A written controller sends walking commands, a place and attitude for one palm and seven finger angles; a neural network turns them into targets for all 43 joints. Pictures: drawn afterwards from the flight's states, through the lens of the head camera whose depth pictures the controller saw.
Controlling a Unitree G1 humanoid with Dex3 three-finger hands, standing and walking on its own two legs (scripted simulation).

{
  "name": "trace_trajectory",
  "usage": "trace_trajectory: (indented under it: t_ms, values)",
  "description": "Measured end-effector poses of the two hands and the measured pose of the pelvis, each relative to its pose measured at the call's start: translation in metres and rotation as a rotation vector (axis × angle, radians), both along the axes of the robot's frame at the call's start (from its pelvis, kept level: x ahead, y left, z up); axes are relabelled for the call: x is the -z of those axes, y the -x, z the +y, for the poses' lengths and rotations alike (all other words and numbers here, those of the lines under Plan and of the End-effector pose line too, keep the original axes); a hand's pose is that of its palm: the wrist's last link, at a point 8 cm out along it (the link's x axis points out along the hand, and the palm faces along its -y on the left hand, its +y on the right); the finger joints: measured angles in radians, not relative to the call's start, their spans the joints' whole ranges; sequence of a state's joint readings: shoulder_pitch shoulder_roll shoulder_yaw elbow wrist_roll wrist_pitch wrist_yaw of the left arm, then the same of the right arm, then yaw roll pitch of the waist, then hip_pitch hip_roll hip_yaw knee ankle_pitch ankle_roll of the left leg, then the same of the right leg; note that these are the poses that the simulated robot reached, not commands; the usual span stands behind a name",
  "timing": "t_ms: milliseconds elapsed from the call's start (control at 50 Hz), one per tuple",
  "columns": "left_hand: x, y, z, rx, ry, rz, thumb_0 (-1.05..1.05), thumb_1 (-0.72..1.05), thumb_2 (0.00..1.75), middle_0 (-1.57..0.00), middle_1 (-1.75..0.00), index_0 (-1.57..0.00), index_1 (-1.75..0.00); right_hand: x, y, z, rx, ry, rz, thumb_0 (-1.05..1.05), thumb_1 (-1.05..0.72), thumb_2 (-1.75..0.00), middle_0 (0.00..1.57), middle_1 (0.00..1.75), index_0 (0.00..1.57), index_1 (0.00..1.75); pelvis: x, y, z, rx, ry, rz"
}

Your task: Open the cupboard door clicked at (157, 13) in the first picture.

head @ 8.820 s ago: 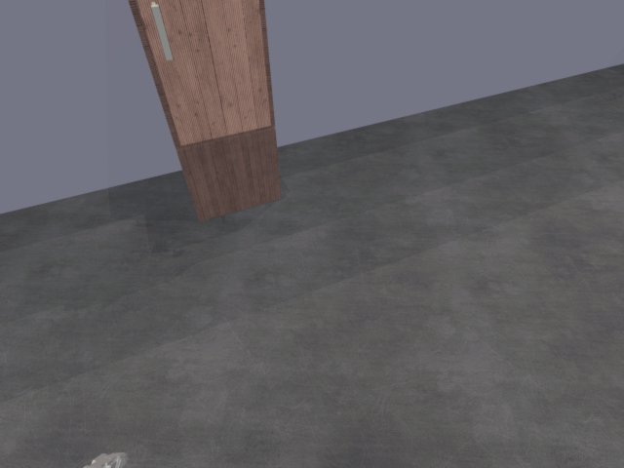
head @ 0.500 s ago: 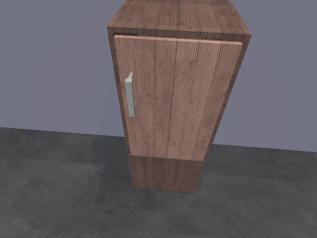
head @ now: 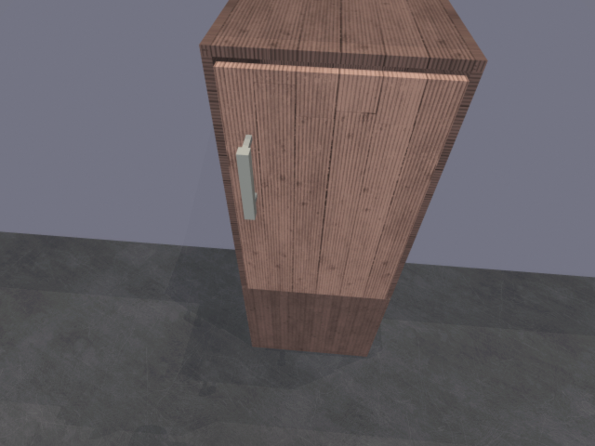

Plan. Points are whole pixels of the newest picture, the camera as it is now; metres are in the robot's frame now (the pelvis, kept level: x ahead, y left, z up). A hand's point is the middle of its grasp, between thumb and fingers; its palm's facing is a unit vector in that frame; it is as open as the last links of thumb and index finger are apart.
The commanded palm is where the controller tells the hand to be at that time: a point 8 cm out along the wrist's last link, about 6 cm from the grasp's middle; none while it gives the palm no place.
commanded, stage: look again from close up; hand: left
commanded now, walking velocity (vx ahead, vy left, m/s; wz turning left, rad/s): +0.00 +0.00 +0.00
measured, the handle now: (249, 178) +0.53 +0.12 +0.06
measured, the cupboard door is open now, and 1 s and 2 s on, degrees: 0 0 0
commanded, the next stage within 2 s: raise the hand with hooked fingers in 0.42 s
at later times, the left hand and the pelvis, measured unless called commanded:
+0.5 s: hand out of the picture +0.00 +0.13 -0.17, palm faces +0.03 -0.98 -0.18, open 7.3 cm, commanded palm none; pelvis +0.01 -0.03 +0.00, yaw +0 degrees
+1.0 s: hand (195, 429) +0.16 +0.14 -0.04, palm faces +0.07 -1.00 -0.01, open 8.9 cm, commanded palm +0.15 +0.21 -0.03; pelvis -0.01 -0.07 -0.07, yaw +2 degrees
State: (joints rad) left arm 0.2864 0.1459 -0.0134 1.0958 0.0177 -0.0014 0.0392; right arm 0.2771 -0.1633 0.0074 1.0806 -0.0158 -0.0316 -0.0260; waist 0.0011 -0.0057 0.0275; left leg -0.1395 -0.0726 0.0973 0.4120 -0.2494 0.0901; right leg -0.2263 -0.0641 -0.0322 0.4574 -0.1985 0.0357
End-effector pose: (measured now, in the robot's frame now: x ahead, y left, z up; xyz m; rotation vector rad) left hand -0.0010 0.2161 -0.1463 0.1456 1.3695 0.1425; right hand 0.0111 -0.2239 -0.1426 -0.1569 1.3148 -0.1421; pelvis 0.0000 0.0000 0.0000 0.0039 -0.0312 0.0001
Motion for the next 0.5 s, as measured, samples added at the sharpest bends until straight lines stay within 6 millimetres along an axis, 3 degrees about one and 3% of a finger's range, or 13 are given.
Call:
trace_trajectory:
  t_ms: [220,500]
  values:
    - [-0.002,-0.004,-0.012,-0.002,-0.001,0.005,0.01,0.92,0.9,-0.2,-0.3,-0.19,-0.3,0.002,0.005,-0.006,0.008,-0.016,0.039,0.01,-0.91,-0.9,0.2,0.3,0.2,0.3,-0.002,-0.006,-0.012,0.0,0.0,-0.002]
    - [-0.002,0.006,-0.034,-0.015,0.012,0.033,0.01,0.92,0.9,-0.2,-0.3,-0.19,-0.3,0.004,0.015,-0.011,0.016,-0.041,0.082,0.01,-0.91,-0.9,0.2,0.3,0.2,0.3,-0.003,-0.007,-0.027,-0.002,-0.002,0.001]
